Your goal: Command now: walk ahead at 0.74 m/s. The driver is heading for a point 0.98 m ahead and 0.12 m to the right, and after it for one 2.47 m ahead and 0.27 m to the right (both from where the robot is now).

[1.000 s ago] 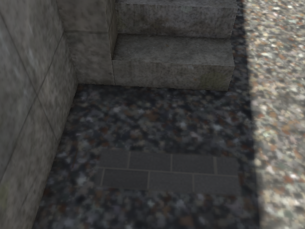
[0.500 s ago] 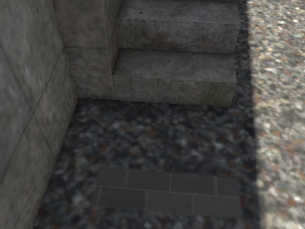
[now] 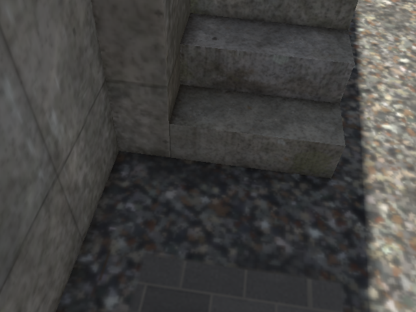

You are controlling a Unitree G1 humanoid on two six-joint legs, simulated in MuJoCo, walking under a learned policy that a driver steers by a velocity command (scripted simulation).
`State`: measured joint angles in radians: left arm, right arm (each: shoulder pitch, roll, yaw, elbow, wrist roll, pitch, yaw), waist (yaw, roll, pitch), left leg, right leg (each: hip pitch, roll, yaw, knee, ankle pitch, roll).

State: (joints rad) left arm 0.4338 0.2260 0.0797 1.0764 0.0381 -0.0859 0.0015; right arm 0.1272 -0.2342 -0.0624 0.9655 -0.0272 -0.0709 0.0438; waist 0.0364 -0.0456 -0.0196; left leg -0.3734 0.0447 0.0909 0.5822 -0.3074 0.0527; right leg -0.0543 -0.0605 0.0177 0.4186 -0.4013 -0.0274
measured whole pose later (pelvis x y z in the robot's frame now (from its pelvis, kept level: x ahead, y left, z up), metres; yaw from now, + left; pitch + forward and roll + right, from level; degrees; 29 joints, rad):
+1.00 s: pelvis +0.72 -0.09 +0.01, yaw +0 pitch -1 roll -1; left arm 0.17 0.29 0.02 0.81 0.07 -0.01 -0.11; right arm 0.38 -0.30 -0.08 0.98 -0.03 -0.06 -0.08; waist -0.01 -0.06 0.06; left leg -0.20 0.10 0.10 0.45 -0.23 -0.03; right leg -0.52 -0.01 0.09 1.04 -0.14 -0.04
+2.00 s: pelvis +1.01 -0.24 +0.02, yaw -1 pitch +3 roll -1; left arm 0.03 0.13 -0.02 0.71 -0.02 0.00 0.01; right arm 0.31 -0.19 -0.01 0.87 -0.01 0.05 -0.09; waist -0.01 0.00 0.00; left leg -0.13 0.10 0.08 0.31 -0.21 -0.02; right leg -0.31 -0.03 0.01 0.72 -0.24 0.05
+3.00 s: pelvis +0.93 -0.27 +0.01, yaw +0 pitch -1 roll +0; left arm 0.25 0.17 0.03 1.07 0.01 0.02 0.05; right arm 0.23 -0.18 -0.02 1.00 -0.01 -0.02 -0.01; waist 0.00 0.00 0.05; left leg -0.23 0.04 0.05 0.41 -0.17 -0.02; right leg -0.16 -0.01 0.01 0.42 -0.25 0.01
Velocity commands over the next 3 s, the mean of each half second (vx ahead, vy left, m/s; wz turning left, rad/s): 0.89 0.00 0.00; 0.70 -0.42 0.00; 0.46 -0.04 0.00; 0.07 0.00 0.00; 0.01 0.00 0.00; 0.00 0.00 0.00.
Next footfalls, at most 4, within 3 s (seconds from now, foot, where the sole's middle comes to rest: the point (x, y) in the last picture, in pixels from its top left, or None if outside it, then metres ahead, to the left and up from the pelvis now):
0.02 left None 0.09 0.12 -0.77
0.50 right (238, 303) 0.55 -0.08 -0.77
0.82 left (202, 242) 0.76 0.05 -0.77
1.16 right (298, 202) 0.96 -0.32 -0.77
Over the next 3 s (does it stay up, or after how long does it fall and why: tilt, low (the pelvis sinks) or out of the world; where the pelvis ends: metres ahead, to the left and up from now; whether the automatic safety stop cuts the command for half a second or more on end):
stays up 0.93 -0.27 0.01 its command is cut before an obstacle after 0.6 s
